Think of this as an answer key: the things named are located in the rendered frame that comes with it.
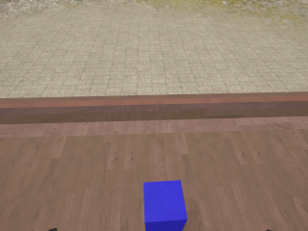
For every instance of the carton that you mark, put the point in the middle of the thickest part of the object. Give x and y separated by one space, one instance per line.
164 206

